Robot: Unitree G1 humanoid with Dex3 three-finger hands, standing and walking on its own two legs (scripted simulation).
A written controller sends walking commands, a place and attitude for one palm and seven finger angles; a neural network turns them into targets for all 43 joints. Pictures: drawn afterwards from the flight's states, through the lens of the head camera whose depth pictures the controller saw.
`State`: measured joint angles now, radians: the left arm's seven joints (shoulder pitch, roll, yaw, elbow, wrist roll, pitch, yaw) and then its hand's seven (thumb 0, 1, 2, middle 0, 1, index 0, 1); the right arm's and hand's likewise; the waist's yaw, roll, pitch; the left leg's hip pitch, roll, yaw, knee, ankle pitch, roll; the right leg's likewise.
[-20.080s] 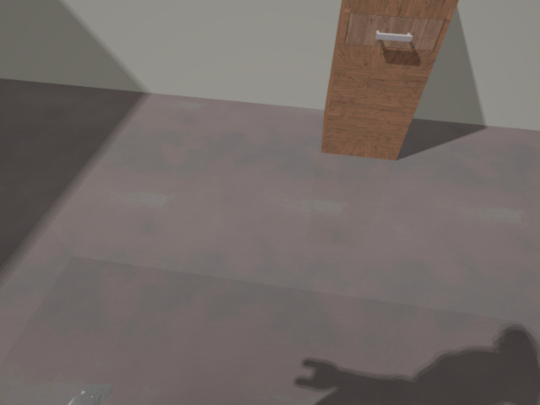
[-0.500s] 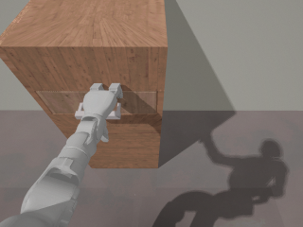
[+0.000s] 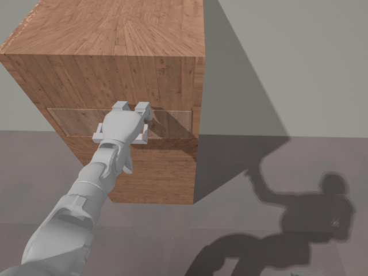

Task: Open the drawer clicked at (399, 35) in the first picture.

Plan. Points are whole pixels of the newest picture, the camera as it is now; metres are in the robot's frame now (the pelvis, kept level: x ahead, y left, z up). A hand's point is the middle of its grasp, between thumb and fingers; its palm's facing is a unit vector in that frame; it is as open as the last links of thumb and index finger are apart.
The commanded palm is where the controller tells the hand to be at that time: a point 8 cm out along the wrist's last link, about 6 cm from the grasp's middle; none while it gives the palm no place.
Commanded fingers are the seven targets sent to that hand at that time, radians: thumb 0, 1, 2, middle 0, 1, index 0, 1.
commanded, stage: move the hooked fingers above the handle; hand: left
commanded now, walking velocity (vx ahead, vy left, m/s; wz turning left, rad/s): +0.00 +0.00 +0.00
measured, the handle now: (122, 132) +0.49 +0.17 -0.04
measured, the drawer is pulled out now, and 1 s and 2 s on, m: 0.00 0.00 0.00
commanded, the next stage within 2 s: none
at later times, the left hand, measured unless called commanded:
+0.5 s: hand (129, 137) +0.44 +0.13 +0.02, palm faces -0.01 -0.11 -0.99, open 13.9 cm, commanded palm +0.42 +0.18 +0.07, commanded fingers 0.00 -0.50 0.30 -0.30 -1.20 -0.30 -1.20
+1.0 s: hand (129, 135) +0.44 +0.14 +0.02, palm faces +0.02 -0.11 -0.99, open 13.9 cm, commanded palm +0.42 +0.18 +0.07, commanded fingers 0.00 -0.50 0.30 -0.30 -1.20 -0.30 -1.20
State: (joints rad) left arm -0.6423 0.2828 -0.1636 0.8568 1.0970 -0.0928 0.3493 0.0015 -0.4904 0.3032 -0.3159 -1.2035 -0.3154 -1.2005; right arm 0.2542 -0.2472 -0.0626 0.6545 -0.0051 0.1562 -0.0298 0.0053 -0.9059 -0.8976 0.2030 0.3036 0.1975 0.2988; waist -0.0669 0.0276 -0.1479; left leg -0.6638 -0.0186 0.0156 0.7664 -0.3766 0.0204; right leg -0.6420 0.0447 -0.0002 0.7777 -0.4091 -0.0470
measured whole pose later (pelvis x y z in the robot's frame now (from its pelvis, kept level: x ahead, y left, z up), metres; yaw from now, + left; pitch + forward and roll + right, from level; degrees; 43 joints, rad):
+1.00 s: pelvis -0.01 +0.01 -0.01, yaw +0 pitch +17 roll +0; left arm -0.68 0.29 -0.14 0.88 1.11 -0.11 0.39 0.00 -0.49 0.30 -0.32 -1.20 -0.31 -1.20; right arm 0.27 -0.24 -0.06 0.66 -0.01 0.15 -0.03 0.01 -0.91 -0.90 0.20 0.30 0.20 0.30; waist -0.08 0.03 -0.15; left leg -0.73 -0.02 0.02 0.82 -0.38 0.04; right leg -0.70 0.04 0.01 0.82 -0.41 -0.03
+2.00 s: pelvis -0.01 +0.01 -0.01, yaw -1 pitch +17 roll +0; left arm -0.64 0.31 -0.13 0.80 1.09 -0.18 0.31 0.00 -0.49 0.30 -0.32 -1.20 -0.32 -1.21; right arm 0.28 -0.24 -0.05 0.65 -0.01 0.15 -0.06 0.01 -0.90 -0.90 0.21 0.30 0.20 0.30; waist -0.08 0.03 -0.15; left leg -0.71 -0.02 0.02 0.81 -0.39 0.03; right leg -0.69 0.05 0.01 0.81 -0.41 -0.04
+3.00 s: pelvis -0.01 +0.01 -0.02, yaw -1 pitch +20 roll -1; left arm -0.68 0.31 -0.09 0.96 1.12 -0.11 0.41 0.00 -0.49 0.30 -0.31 -1.20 -0.31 -1.20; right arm 0.30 -0.24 -0.06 0.67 -0.02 0.14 -0.03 0.00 -0.90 -0.90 0.20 0.30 0.20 0.30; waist -0.10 0.03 -0.19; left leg -0.85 0.00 0.03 0.92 -0.42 0.03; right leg -0.83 0.06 0.00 0.91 -0.44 -0.04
